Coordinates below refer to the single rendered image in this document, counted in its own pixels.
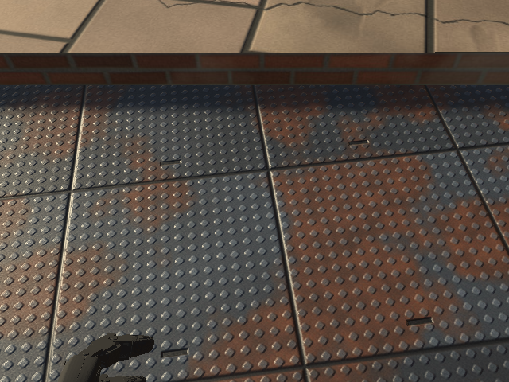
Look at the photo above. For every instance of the robot left hand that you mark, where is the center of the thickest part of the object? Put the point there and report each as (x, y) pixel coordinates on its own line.
(102, 353)

